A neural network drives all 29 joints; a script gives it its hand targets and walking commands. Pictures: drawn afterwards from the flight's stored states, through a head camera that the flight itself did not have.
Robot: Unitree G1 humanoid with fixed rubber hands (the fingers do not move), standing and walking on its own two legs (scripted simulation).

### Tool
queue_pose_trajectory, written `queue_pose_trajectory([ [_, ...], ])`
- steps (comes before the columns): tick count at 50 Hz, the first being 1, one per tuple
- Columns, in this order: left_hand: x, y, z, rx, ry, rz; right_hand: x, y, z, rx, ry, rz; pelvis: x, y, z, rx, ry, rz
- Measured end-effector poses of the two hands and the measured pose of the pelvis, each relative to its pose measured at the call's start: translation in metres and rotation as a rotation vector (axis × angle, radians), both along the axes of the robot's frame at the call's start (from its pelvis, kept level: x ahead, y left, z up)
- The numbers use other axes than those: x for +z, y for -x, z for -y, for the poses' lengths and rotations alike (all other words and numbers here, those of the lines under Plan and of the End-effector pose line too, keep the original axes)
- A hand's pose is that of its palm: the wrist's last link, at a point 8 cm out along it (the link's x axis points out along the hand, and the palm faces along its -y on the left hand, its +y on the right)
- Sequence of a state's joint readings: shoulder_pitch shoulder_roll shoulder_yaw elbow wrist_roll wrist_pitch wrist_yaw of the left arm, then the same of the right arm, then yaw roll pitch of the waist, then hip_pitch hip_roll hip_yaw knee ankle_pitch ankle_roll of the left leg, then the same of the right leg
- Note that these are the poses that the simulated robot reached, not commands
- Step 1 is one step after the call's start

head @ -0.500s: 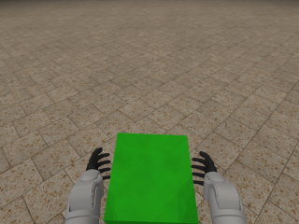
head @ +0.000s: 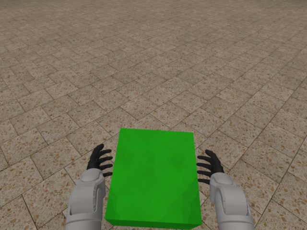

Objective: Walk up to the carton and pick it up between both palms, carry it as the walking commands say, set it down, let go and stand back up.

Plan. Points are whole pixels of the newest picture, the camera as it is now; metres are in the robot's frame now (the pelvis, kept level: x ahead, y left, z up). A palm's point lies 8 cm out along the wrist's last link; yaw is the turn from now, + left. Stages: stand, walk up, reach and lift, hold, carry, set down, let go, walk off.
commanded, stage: carry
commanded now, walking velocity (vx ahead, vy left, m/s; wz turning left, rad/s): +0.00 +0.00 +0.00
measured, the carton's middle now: (154, 177) +0.32 +0.01 -0.05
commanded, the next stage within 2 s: hold in 0.02 s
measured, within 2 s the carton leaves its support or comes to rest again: neither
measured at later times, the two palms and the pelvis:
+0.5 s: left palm (88, 170) +0.28 +0.17 +0.07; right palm (214, 174) +0.27 -0.14 +0.06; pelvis -0.03 +0.02 +0.01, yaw -6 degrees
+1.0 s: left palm (78, 178) +0.27 +0.20 +0.04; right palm (198, 166) +0.31 -0.11 +0.03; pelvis +0.00 +0.01 +0.01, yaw -6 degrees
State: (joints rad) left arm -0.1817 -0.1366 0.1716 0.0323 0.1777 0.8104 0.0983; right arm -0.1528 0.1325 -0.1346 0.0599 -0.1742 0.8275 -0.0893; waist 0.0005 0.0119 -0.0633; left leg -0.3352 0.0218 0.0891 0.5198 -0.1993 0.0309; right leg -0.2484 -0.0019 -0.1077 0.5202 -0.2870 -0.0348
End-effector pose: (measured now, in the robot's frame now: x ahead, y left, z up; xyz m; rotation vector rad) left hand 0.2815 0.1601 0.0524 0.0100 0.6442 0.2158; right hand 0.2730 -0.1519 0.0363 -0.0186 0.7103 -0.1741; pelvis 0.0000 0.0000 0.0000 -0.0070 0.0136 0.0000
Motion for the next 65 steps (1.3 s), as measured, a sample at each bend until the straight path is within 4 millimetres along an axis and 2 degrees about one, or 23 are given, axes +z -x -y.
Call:
queue_pose_trajectory([
  [4, 0.001, -0.001, 0.001, -0.006, -0.003, -0.005, 0.002, -0.001, 0.001, 0.003, 0.01, -0.006, 0.001, 0.002, 0.001, -0.002, -0.002, 0.002],
  [6, -0.005, -0.002, 0.002, -0.019, -0.013, -0.024, -0.004, 0.0, 0.001, 0.022, 0.038, -0.027, 0.003, 0.003, 0.001, -0.016, -0.01, 0.032],
  [11, -0.017, 0.007, 0.003, -0.046, -0.024, -0.057, -0.013, 0.014, 0.004, 0.027, 0.048, -0.061, 0.007, 0.005, 0.0, -0.086, -0.009, 0.056],
  [16, -0.004, 0.007, 0.004, -0.044, -0.009, 0.003, -0.001, 0.018, 0.002, -0.012, 0.064, -0.006, 0.007, 0.011, -0.004, -0.129, -0.005, 0.077],
  [21, 0.015, 0.003, -0.005, -0.006, 0.023, 0.058, 0.018, 0.008, -0.008, -0.004, 0.07, 0.049, 0.006, 0.02, -0.011, -0.125, 0.0, 0.117],
  [24, 0.015, 0.001, -0.011, -0.003, 0.024, 0.042, 0.021, 0.001, -0.01, 0.035, 0.044, 0.038, 0.005, 0.025, -0.016, -0.115, 0.004, 0.136],
  [28, 0.009, -0.004, -0.01, -0.05, -0.002, -0.008, 0.016, -0.001, -0.006, 0.058, 0.023, -0.006, 0.006, 0.028, -0.024, -0.1, 0.005, 0.134],
  [35, 0.007, -0.015, 0.009, -0.068, -0.029, -0.015, 0.004, 0.005, 0.005, -0.01, 0.087, -0.03, 0.007, 0.02, -0.033, -0.131, -0.004, 0.084],
  [40, 0.004, -0.022, 0.011, -0.095, -0.016, -0.019, 0.003, 0.007, 0.006, -0.039, 0.099, -0.038, 0.008, 0.01, -0.031, -0.164, -0.012, 0.062],
  [44, 0.0, -0.016, -0.007, -0.052, -0.007, -0.027, 0.003, -0.008, -0.008, 0.014, 0.08, -0.039, 0.009, 0.001, -0.024, -0.186, -0.021, 0.039],
  [49, -0.008, 0.004, -0.04, 0.093, 0.003, -0.038, -0.001, -0.033, -0.036, 0.191, 0.001, -0.039, 0.01, -0.003, -0.013, -0.129, -0.023, 0.038],
  [52, -0.012, 0.011, -0.044, 0.127, -0.008, -0.045, -0.009, -0.038, -0.041, 0.217, -0.026, -0.042, 0.01, -0.004, -0.006, -0.082, -0.019, 0.035],
  [55, -0.016, 0.006, -0.032, 0.094, -0.014, -0.054, -0.023, -0.033, -0.03, 0.167, -0.04, -0.049, 0.01, -0.005, 0.001, -0.056, -0.017, 0.022],
  [61, -0.036, -0.01, 0.012, -0.046, 0.023, -0.078, -0.052, -0.01, 0.016, 0.031, -0.025, -0.074, 0.008, -0.006, 0.014, -0.088, -0.022, -0.023],
  [65, -0.053, -0.012, 0.021, -0.05, 0.042, -0.069, -0.056, -0.006, 0.026, 0.012, -0.024, -0.067, 0.006, -0.005, 0.025, -0.156, -0.036, -0.059],
])
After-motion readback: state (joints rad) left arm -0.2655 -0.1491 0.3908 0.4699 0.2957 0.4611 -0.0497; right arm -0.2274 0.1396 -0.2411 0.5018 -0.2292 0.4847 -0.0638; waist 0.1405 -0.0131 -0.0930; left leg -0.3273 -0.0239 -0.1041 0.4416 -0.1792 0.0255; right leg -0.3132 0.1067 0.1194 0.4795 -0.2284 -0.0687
